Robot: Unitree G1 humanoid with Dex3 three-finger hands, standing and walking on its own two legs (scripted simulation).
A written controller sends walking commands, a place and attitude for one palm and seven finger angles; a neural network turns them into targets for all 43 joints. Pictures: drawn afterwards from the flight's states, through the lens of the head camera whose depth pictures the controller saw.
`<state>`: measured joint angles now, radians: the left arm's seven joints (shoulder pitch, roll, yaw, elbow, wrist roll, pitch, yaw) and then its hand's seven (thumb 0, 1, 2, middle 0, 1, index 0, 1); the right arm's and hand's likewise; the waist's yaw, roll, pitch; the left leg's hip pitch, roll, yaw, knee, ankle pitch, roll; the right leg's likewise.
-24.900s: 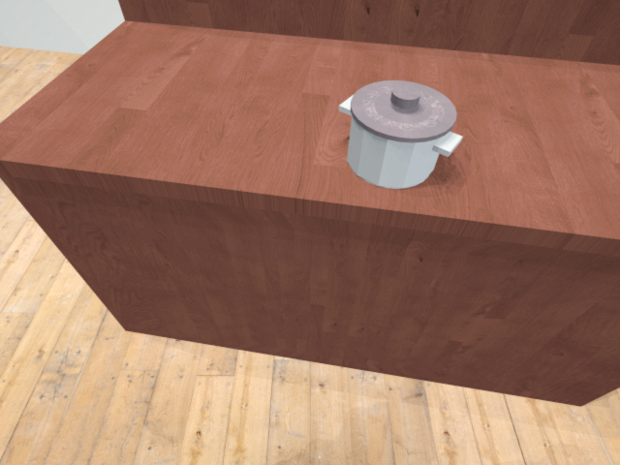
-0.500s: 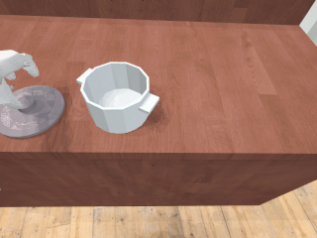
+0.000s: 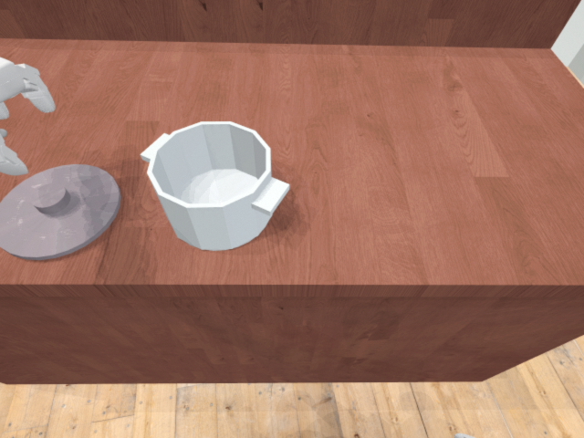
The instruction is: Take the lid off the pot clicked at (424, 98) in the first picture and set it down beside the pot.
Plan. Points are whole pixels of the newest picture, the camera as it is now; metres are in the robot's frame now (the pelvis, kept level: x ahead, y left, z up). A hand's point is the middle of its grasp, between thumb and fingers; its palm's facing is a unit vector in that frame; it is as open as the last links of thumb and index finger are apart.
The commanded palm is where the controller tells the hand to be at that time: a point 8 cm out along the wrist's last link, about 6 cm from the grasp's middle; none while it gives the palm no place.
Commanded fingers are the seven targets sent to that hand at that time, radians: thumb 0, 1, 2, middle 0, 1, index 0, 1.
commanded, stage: raise the empty hand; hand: left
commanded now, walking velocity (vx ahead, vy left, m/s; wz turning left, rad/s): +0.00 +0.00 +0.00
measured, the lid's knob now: (51, 198) +0.44 +0.35 +0.06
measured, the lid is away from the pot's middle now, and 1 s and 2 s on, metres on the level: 0.24 0.24 0.24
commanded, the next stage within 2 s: draw the hand back to the body in 0.24 s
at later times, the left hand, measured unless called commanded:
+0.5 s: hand out of the picture +0.43 +0.34 +0.21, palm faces -0.26 -0.08 -0.96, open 11.1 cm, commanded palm +0.40 +0.33 +0.27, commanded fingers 0.00 -0.06 0.76 -0.39 -0.77 -0.39 -0.77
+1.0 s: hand (16, 127) +0.39 +0.28 +0.23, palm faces +0.36 -0.80 -0.48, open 11.1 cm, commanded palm +0.33 +0.32 +0.26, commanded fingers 0.00 0.03 0.77 -0.38 -0.73 -0.38 -0.73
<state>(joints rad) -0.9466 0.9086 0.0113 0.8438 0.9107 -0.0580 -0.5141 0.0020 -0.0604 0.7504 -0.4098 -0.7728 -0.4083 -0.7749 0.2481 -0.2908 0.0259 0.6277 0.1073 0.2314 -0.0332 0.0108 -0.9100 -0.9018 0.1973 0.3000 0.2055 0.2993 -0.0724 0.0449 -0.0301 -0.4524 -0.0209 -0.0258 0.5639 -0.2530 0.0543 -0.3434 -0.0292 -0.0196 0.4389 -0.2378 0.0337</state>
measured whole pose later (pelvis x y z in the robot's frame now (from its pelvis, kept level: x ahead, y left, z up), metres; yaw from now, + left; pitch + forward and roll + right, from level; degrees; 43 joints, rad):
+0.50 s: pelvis +0.01 -0.01 +0.00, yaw +0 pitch +8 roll -2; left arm -0.87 0.95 0.07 0.76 0.89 -0.01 -0.54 0.00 -0.06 0.75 -0.41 -0.77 -0.41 -0.77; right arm 0.24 -0.30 0.02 0.61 0.11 0.25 -0.02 0.01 -0.91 -0.90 0.20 0.30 0.20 0.30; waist -0.08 0.06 -0.03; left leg -0.42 -0.01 -0.02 0.53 -0.25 0.04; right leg -0.32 -0.02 -0.01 0.43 -0.24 0.04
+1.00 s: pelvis +0.00 -0.02 +0.01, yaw -1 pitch +1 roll -1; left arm -0.53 0.65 0.32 0.40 0.06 -0.06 -0.09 0.00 -0.06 0.75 -0.41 -0.77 -0.41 -0.77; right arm 0.20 -0.24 0.08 0.60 0.09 0.06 -0.07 0.01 -0.91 -0.90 0.20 0.30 0.21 0.30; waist 0.03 0.02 0.03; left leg -0.24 0.00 -0.02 0.45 -0.23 0.02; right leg -0.16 -0.01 -0.01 0.38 -0.23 0.02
